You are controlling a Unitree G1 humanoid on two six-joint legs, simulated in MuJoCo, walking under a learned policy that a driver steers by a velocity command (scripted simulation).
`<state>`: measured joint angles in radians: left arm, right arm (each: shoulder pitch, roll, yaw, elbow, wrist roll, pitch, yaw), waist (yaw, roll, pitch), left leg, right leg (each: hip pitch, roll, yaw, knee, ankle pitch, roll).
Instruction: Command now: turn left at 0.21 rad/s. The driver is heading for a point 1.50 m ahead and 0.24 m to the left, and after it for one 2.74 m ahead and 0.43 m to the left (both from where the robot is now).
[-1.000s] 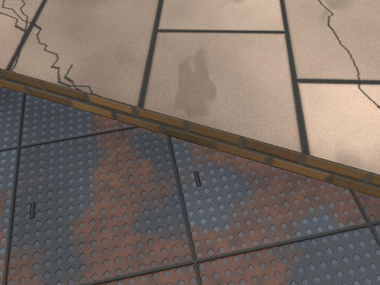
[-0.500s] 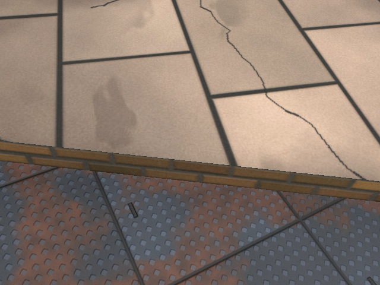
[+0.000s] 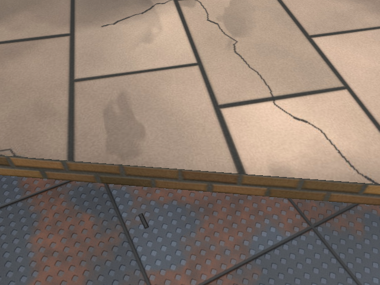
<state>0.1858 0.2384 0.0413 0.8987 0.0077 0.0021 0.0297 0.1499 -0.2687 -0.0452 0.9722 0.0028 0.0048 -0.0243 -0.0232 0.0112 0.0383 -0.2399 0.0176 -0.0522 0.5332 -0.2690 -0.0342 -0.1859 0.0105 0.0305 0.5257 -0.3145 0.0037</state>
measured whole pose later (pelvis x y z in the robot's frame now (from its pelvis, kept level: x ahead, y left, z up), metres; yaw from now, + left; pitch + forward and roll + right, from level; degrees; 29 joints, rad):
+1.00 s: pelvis +0.03 +0.02 +0.00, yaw +17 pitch -1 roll +0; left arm 0.16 0.26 0.04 0.92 0.01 -0.04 0.02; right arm 0.17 -0.27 -0.03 0.88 -0.01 0.02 -0.01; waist 0.00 0.02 0.04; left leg -0.20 -0.09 -0.13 0.49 -0.26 0.04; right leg -0.19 0.00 0.04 0.48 -0.27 0.01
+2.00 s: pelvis +0.29 +0.08 -0.02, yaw +7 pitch +2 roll +0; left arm 0.00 0.28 0.03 0.74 -0.03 -0.08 -0.06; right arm 0.40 -0.27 -0.03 0.97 -0.02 -0.05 -0.02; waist -0.05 -0.01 0.05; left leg 0.08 0.02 0.11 0.61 -0.49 -0.01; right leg -0.53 0.05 -0.07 0.60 -0.10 -0.12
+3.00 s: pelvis +0.80 +0.08 +0.01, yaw +1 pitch +5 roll -1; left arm -0.09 0.12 -0.05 0.48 0.04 0.00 0.00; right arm 0.57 -0.19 -0.01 1.04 -0.01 -0.07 -0.03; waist -0.07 0.03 0.01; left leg 0.09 0.05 -0.03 0.07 -0.26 0.01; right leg -1.21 -0.11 -0.07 1.55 -0.49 -0.09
